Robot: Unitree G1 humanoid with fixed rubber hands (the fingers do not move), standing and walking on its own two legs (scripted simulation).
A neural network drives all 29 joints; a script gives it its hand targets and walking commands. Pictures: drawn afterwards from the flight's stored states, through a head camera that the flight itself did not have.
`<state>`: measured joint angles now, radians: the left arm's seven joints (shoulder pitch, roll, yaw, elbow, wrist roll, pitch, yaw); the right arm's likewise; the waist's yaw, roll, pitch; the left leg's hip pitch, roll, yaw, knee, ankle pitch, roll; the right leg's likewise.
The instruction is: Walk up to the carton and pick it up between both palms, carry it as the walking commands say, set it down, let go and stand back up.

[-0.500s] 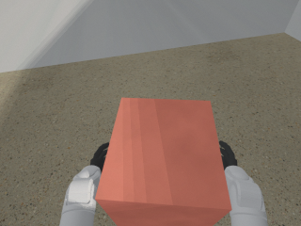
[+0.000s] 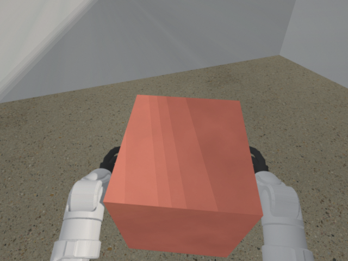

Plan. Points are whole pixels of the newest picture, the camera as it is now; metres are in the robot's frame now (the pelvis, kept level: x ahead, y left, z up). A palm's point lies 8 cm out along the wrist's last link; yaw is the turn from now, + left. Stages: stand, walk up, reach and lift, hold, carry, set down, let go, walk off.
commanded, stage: carry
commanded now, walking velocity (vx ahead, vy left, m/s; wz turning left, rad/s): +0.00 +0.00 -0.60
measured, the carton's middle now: (182, 176) +0.32 +0.02 +0.04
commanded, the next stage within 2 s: none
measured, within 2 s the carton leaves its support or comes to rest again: neither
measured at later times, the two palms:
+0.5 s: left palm (183, 164) +0.33 +0.01 +0.09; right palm (345, 212) +0.23 -0.31 +0.07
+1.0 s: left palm (223, 189) +0.25 -0.07 +0.10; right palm out of the picture +0.08 -0.37 +0.08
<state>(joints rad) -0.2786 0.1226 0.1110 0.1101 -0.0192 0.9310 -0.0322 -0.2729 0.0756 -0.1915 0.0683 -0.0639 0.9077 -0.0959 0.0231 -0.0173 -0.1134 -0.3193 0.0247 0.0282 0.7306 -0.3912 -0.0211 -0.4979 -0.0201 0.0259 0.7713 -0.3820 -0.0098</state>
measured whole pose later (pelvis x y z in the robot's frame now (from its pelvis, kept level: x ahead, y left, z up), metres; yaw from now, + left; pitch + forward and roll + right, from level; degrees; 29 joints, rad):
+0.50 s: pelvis -0.08 -0.04 -0.01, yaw -14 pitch +5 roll +2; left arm -0.72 0.09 0.24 0.15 -0.05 1.20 0.10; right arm -0.64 -0.02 -0.31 0.06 0.01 1.16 -0.15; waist -0.03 0.00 0.06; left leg -0.59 0.10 0.05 0.99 -0.55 -0.11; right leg -0.65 0.00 -0.09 0.80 -0.25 -0.09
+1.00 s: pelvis -0.16 -0.03 -0.02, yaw -30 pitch +2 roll +3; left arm -0.72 0.08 0.31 0.05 -0.08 1.16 0.11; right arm -0.68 0.02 -0.32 0.00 -0.02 1.10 -0.15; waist 0.01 -0.02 0.13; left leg -0.45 0.07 0.16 0.93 -0.54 -0.04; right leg -0.67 0.02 -0.14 0.70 -0.04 -0.16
